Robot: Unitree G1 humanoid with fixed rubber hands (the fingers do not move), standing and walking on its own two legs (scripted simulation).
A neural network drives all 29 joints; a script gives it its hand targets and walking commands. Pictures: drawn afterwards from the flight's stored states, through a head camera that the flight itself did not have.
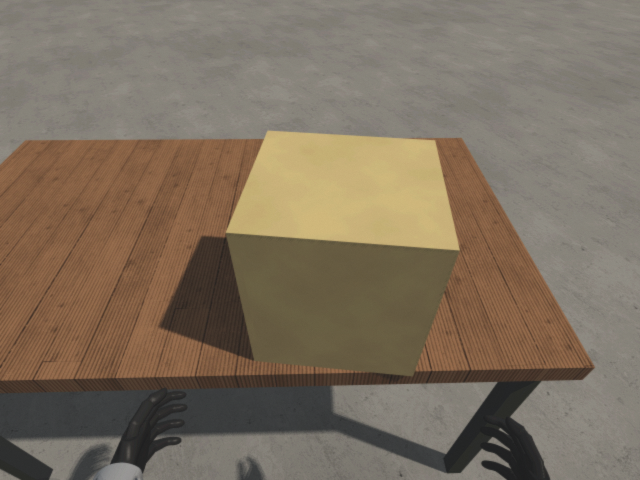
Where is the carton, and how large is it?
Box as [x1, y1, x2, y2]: [226, 131, 459, 375]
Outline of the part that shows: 267,131 226,231 226,236 254,360 412,375 459,251 434,140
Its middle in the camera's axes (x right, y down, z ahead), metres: +0.03 +0.02 +0.60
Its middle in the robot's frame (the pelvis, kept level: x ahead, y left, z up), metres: +0.45 -0.01 +0.04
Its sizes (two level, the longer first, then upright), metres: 0.255 0.234 0.283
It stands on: a table, 0.68 m high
